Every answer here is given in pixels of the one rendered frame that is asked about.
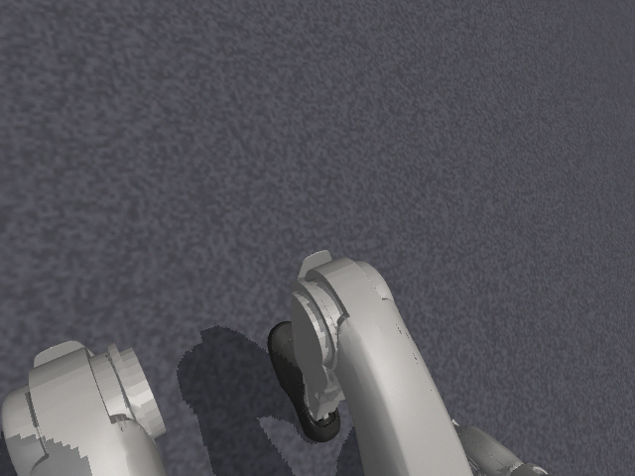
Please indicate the right robot hand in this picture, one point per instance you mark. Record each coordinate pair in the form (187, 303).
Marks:
(484, 453)

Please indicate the right robot foot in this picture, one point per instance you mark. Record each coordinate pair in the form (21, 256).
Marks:
(281, 351)

